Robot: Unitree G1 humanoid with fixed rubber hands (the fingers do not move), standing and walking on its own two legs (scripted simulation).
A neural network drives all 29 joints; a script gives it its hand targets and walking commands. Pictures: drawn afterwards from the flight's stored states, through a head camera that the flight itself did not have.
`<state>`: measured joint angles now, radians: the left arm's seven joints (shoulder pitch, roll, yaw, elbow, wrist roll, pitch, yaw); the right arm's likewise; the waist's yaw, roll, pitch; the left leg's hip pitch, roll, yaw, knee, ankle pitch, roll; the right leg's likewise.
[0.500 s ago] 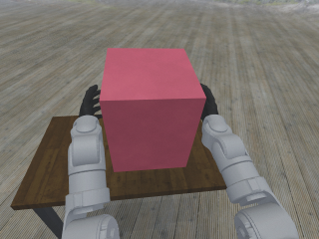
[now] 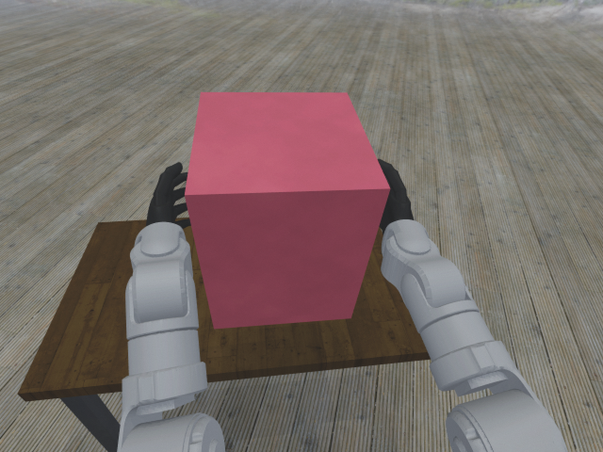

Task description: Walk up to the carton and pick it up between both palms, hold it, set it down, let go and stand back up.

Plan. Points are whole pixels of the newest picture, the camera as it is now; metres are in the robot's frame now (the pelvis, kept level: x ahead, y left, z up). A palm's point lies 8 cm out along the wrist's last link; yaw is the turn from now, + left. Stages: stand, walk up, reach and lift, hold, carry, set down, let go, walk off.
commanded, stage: hold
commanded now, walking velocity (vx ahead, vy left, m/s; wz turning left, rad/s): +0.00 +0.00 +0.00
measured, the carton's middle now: (280, 211) +0.41 +0.01 +0.16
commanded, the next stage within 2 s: none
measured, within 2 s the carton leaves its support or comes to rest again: neither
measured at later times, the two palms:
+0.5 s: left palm (164, 225) +0.36 +0.16 +0.19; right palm (394, 219) +0.35 -0.13 +0.18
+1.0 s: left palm (165, 226) +0.36 +0.16 +0.19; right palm (394, 219) +0.35 -0.13 +0.18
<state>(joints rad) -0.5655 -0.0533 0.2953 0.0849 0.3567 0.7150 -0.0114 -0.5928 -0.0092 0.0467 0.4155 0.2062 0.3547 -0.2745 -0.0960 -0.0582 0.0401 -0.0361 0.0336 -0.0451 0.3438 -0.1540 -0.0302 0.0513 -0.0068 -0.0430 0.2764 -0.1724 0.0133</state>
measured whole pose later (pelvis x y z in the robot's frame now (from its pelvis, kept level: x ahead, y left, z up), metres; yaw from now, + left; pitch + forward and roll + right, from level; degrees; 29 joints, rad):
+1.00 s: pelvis +0.00 +0.00 +0.00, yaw +0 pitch -9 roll -1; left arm -0.58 -0.06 0.31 0.11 0.37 0.70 -0.02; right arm -0.61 0.00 0.02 0.44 0.19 0.34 -0.26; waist -0.09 -0.06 0.04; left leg -0.03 0.03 -0.05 0.34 -0.14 -0.03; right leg 0.05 -0.01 -0.04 0.28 -0.17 0.01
